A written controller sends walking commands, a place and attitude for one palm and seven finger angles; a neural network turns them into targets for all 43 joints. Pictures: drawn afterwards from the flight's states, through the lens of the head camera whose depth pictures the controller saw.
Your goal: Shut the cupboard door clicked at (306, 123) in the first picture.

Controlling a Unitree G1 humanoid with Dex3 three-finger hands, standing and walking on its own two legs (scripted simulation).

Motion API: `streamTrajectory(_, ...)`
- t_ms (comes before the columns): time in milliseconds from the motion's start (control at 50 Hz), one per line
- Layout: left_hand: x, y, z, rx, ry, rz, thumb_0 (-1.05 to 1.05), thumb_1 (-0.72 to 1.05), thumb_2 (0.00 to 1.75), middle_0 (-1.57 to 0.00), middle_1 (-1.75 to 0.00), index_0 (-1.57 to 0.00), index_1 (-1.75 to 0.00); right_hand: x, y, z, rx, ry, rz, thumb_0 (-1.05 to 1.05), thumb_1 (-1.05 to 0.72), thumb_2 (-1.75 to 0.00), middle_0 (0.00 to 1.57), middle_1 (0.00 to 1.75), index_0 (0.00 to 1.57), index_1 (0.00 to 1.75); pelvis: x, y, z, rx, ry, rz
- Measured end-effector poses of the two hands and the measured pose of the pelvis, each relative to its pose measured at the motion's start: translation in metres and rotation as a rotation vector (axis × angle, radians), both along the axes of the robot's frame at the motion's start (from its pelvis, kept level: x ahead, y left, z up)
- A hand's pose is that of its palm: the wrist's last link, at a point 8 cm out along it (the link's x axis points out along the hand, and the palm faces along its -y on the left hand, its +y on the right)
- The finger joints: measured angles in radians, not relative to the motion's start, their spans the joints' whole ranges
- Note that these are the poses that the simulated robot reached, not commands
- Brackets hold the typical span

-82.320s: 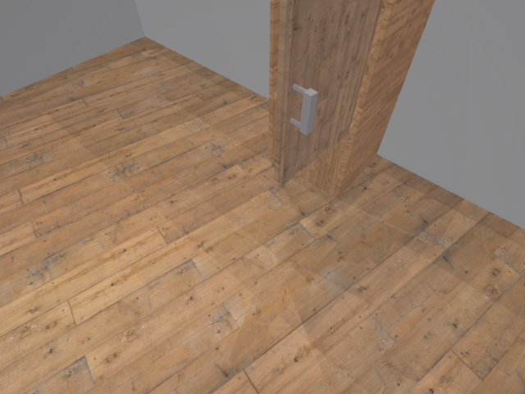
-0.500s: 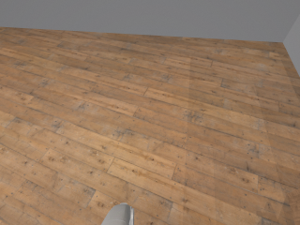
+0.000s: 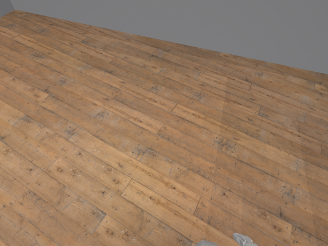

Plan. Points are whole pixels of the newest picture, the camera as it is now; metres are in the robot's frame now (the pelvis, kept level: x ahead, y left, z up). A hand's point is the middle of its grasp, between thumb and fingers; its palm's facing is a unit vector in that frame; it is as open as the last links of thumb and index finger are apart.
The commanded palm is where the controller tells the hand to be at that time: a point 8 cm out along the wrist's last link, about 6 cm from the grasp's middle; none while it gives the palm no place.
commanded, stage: turn to face it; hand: left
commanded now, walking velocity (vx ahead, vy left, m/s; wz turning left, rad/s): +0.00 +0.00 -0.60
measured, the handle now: out of the picture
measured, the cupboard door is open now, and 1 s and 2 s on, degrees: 13 13 13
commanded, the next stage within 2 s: none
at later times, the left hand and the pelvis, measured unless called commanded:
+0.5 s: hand (127, 234) +0.16 +0.12 -0.16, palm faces -0.28 -0.92 -0.25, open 7.3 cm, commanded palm none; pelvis +0.02 -0.05 +0.00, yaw -18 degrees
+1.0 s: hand (130, 201) +0.26 +0.13 -0.16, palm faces -0.54 -0.82 -0.21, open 7.3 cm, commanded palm none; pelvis +0.05 +0.00 +0.00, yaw -36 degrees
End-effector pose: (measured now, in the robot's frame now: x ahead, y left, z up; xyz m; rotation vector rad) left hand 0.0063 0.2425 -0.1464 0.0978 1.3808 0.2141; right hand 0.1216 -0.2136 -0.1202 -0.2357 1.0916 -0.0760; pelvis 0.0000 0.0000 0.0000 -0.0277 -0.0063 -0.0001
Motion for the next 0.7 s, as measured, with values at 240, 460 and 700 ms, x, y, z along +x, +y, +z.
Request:
streamTrajectory(240,0.096,-0.032,0.007,0.019,-0.070,-0.226,0.00,0.91,0.90,-0.19,-0.30,-0.20,-0.30,-0.093,-0.065,-0.021,-0.025,0.155,-0.283,0.00,-0.91,-0.90,0.20,0.30,0.20,0.30,0.013,-0.023,-0.006,0.018,0.012,-0.168)
streamTrajectory(460,0.159,-0.076,0.021,0.056,-0.153,-0.404,0.00,0.91,0.90,-0.20,-0.30,-0.21,-0.30,-0.138,-0.096,-0.024,-0.002,0.218,-0.454,0.01,-0.91,-0.90,0.19,0.30,0.19,0.30,0.021,-0.046,-0.003,0.041,0.026,-0.303)
streamTrajectory(700,0.201,-0.060,0.002,0.000,-0.141,-0.492,0.00,0.91,0.90,-0.20,-0.30,-0.21,-0.30,-0.088,-0.068,-0.008,-0.032,0.055,-0.513,0.01,-0.90,-0.90,0.20,0.30,0.19,0.30,0.046,-0.017,-0.008,0.023,0.023,-0.429)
